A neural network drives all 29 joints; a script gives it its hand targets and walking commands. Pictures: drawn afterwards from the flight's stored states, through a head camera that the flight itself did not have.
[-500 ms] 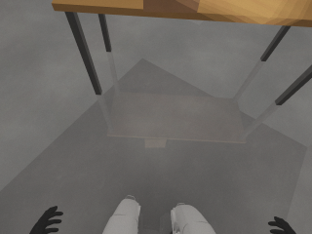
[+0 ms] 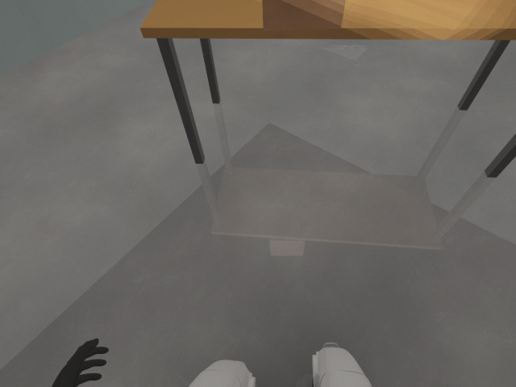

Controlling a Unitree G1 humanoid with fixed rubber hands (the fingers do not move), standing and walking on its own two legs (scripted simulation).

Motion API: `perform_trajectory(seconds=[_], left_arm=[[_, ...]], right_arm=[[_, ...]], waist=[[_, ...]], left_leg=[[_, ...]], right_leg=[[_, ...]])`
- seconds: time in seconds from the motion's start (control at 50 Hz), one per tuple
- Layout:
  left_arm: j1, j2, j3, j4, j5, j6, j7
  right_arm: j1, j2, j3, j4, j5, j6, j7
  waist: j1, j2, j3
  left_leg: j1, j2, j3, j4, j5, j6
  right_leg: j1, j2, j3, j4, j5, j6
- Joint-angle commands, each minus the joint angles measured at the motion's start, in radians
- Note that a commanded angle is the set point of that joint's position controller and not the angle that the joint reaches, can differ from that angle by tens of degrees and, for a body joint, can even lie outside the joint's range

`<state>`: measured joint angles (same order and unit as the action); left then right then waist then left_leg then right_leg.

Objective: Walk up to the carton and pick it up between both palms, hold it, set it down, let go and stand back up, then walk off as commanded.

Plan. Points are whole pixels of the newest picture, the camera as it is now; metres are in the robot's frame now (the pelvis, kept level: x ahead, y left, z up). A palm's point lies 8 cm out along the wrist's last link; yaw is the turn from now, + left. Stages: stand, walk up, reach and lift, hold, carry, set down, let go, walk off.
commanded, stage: walk off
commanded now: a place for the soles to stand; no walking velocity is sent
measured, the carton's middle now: out of the picture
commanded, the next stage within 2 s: stand in 1.06 s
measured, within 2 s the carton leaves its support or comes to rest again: neither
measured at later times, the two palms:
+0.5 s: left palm (65, 365) +0.13 +0.33 -0.07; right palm out of the picture +0.13 -0.31 -0.07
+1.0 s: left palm (74, 342) +0.16 +0.33 -0.06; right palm (500, 378) +0.16 -0.31 -0.06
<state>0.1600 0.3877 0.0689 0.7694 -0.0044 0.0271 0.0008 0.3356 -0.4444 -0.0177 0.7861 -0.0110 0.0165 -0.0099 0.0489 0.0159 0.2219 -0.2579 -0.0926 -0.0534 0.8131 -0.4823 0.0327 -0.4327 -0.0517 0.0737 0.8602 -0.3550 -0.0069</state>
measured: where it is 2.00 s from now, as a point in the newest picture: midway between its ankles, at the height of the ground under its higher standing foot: outside the picture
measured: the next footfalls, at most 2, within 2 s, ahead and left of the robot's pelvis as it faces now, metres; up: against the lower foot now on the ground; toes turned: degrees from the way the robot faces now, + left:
right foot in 0.34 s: +0.09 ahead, -0.14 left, +0.00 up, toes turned +3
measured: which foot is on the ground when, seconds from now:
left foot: down 0.00-1.00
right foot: down 0.00-0.00, up 0.02-0.32, down 0.34-1.00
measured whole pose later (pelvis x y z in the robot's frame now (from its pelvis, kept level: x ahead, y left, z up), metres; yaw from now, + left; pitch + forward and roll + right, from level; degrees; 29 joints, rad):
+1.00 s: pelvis +0.05 +0.01 +0.02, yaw -1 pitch -1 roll -1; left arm 0.17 0.41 0.07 0.79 0.00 -0.06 0.00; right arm 0.21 -0.43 -0.02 0.79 -0.02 -0.05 0.00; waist 0.04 0.00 0.10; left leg -0.28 -0.05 -0.06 0.72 -0.41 0.04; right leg -0.31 0.01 0.08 0.69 -0.36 0.01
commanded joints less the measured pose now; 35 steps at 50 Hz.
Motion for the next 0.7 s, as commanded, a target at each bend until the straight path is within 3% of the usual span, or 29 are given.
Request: perform_trajectory(seconds=[0.0,0.02,0.04,0.06,0.08,0.16,0.2,0.24,0.26,0.28,0.3,0.32,0.34,0.36,0.38,0.4,0.42,0.44,0.46,0.48,0.5,0.52,0.56,0.58,0.62,0.64,0.66,0.68], left_arm=[[-0.07,0.29,0.094,-0.059,0.019,-0.013,0.037],[-0.039,0.285,0.079,-0.044,0.015,-0.02,0.032],[-0.001,0.259,0.066,-0.022,0.011,-0.023,0.025],[0.043,0.232,0.058,-0.004,0.009,-0.025,0.018],[0.078,0.215,0.055,0.013,0.01,-0.029,0.009],[0.068,0.213,0.045,-0.005,0.018,-0.046,0.001],[0.05,0.214,0.041,-0.012,0.018,-0.058,0.0],[0.063,0.207,0.037,-0.004,0.014,-0.072,0.002],[0.096,0.206,0.035,0.006,0.012,-0.08,0.004],[0.132,0.215,0.038,0.013,0.015,-0.088,0.007],[0.163,0.246,0.044,0.014,0.021,-0.096,0.013],[0.163,0.284,0.048,0.005,0.026,-0.104,0.017],[0.122,0.306,0.051,-0.004,0.029,-0.107,0.018],[0.083,0.329,0.061,-0.01,0.036,-0.103,0.016],[0.053,0.308,0.054,-0.017,0.035,-0.103,0.015],[0.037,0.284,0.041,-0.021,0.029,-0.1,0.014],[0.013,0.258,0.028,-0.023,0.022,-0.093,0.015],[-0.017,0.22,0.013,-0.034,0.011,-0.09,0.016],[-0.012,0.187,0.005,-0.04,-0.001,-0.087,0.017],[0.035,0.194,0.015,-0.016,-0.006,-0.081,0.018],[0.052,0.211,0.021,0.004,-0.003,-0.079,0.02],[0.046,0.202,0.016,0.001,0.001,-0.086,0.019],[0.056,0.22,0.02,-0.002,0.008,-0.102,0.016],[0.084,0.243,0.026,-0.005,0.01,-0.108,0.018],[0.131,0.29,0.041,-0.012,0.018,-0.111,0.025],[0.119,0.294,0.041,-0.018,0.019,-0.111,0.026],[0.087,0.288,0.037,-0.022,0.02,-0.108,0.026],[0.042,0.276,0.03,-0.02,0.02,-0.102,0.026]], right_arm=[[0.048,-0.326,-0.135,-0.068,-0.033,-0.033,0.006],[-0.025,-0.288,-0.123,-0.083,-0.042,-0.044,0.003],[-0.061,-0.254,-0.112,-0.078,-0.042,-0.049,0.001],[-0.075,-0.229,-0.11,-0.076,-0.039,-0.056,0.0],[-0.065,-0.207,-0.108,-0.072,-0.034,-0.061,0.0],[0.027,-0.209,-0.108,-0.075,-0.027,-0.07,0.007],[0.03,-0.22,-0.111,-0.072,-0.026,-0.072,0.007],[0.002,-0.221,-0.108,-0.072,-0.019,-0.071,0.007],[-0.026,-0.208,-0.1,-0.078,-0.014,-0.069,0.007],[-0.061,-0.182,-0.088,-0.085,-0.008,-0.068,0.008],[-0.076,-0.15,-0.075,-0.09,0.001,-0.068,0.007],[-0.073,-0.113,-0.061,-0.095,0.011,-0.067,0.005],[-0.037,-0.111,-0.062,-0.073,0.011,-0.059,0.006],[-0.009,-0.162,-0.076,-0.056,0.002,-0.058,0.003],[-0.006,-0.17,-0.075,-0.046,0.002,-0.061,0.004],[-0.013,-0.156,-0.071,-0.045,0.004,-0.068,0.004],[-0.005,-0.145,-0.071,-0.035,0.006,-0.076,0.004],[0.016,-0.174,-0.081,-0.029,-0.004,-0.09,0.0],[-0.002,-0.209,-0.086,-0.045,-0.017,-0.101,-0.004],[-0.039,-0.229,-0.083,-0.057,-0.012,-0.1,-0.003],[-0.047,-0.222,-0.078,-0.044,-0.007,-0.095,0.002],[-0.052,-0.208,-0.072,-0.038,-0.007,-0.094,0.002],[-0.085,-0.185,-0.067,-0.046,0.003,-0.092,-0.001],[-0.101,-0.176,-0.064,-0.06,0.008,-0.091,-0.003],[-0.118,-0.158,-0.057,-0.082,0.013,-0.082,-0.006],[-0.112,-0.155,-0.058,-0.082,0.013,-0.078,-0.006],[-0.099,-0.152,-0.059,-0.072,0.013,-0.076,-0.006],[-0.084,-0.157,-0.063,-0.053,0.012,-0.078,-0.004]], waist=[[-0.107,0.057,0.0],[-0.069,0.018,-0.001],[-0.048,0.037,-0.025],[-0.035,0.075,-0.068],[-0.038,0.099,-0.113],[-0.082,0.142,-0.225],[-0.09,0.159,-0.213],[-0.068,0.14,-0.208],[-0.042,0.124,-0.228],[-0.014,0.102,-0.259],[0.004,0.03,-0.303],[0.002,-0.099,-0.337],[-0.022,-0.138,-0.317],[-0.033,-0.16,-0.278],[-0.053,-0.138,-0.267],[-0.072,-0.116,-0.274],[-0.089,-0.083,-0.287],[-0.098,-0.019,-0.321],[-0.08,0.062,-0.322],[-0.05,0.062,-0.294],[-0.039,0.052,-0.281],[-0.04,0.057,-0.279],[-0.031,0.031,-0.319],[-0.012,0.024,-0.346],[0.008,-0.044,-0.401],[-0.003,-0.064,-0.389],[-0.024,-0.075,-0.367],[-0.052,-0.069,-0.354]], left_leg=[[-0.203,0.43,-0.813,-0.669,-0.695,0.189],[-0.19,0.364,-0.69,-0.633,-0.542,0.139],[-0.152,0.306,-0.562,-0.605,-0.398,0.102],[-0.087,0.27,-0.464,-0.568,-0.284,0.092],[-0.014,0.255,-0.421,-0.532,-0.202,0.093],[0.156,0.291,-0.425,-0.455,-0.025,0.161],[0.171,0.289,-0.384,-0.416,0.097,0.175],[0.146,0.27,-0.309,-0.342,0.257,0.164],[0.106,0.245,-0.248,-0.287,0.324,0.139],[0.046,0.207,-0.189,-0.226,0.394,0.1],[-0.037,0.159,-0.133,-0.13,0.404,0.056],[-0.136,0.085,-0.066,-0.025,0.303,0.011],[-0.203,0.034,0.001,0.025,0.02,-0.015],[-0.232,0.073,-0.013,0.046,-0.126,-0.007],[-0.204,0.102,-0.015,-0.017,-0.125,-0.004],[-0.115,0.106,-0.001,-0.149,-0.048,0.005],[-0.006,0.109,-0.005,-0.303,0.151,0.017],[0.123,0.165,-0.135,-0.334,0.418,0.055],[0.178,0.255,-0.307,-0.349,0.562,0.104],[0.177,0.34,-0.369,-0.359,0.639,0.156],[0.186,0.341,-0.341,-0.308,0.787,0.185],[0.19,0.318,-0.298,-0.279,0.857,0.166],[0.141,0.217,-0.163,-0.189,0.859,0.09],[0.043,0.174,-0.114,-0.136,0.82,0.051],[-0.069,0.118,-0.045,-0.017,0.552,0.015],[-0.085,0.105,-0.013,-0.015,0.401,0.01],[-0.082,0.108,-0.001,-0.085,0.305,0.011],[-0.029,0.126,-0.014,-0.181,0.316,0.022]], right_leg=[[-0.24,0.114,0.083,0.225,-0.232,0.028],[-0.174,0.079,0.103,0.194,-0.139,0.011],[-0.135,0.062,0.088,0.181,-0.077,0.018],[-0.111,0.062,0.062,0.175,-0.042,0.033],[-0.102,0.06,0.04,0.139,-0.028,0.039],[-0.103,0.043,0.008,-0.05,-0.142,0.016],[-0.088,0.04,-0.019,-0.13,-0.127,0.006],[-0.009,0.052,-0.057,-0.255,-0.045,0.0],[0.089,0.053,-0.067,-0.355,0.035,-0.001],[0.208,0.041,-0.031,-0.408,0.1,-0.014],[0.32,-0.021,0.093,-0.424,0.158,-0.05],[0.39,-0.121,0.289,-0.455,0.166,-0.099],[0.376,-0.234,0.423,-0.497,0.091,-0.187],[0.361,-0.3,0.435,-0.452,0.128,-0.262],[0.341,-0.269,0.376,-0.412,0.199,-0.249],[0.295,-0.224,0.289,-0.361,0.316,-0.211],[0.249,-0.155,0.191,-0.287,0.407,-0.158],[0.148,-0.072,0.109,-0.158,0.465,-0.085],[0.034,0.005,0.047,-0.088,0.35,-0.024],[0.005,0.048,-0.023,-0.12,0.088,0.009],[0.017,0.046,-0.026,-0.152,-0.032,-0.002],[0.035,0.037,-0.012,-0.204,-0.006,-0.011],[0.164,-0.009,0.041,-0.27,0.346,-0.046],[0.262,-0.033,0.093,-0.265,0.466,-0.084],[0.388,-0.153,0.222,-0.263,0.664,-0.174],[0.38,-0.198,0.25,-0.265,0.714,-0.204],[0.359,-0.205,0.237,-0.258,0.738,-0.204],[0.313,-0.171,0.19,-0.23,0.723,-0.176]])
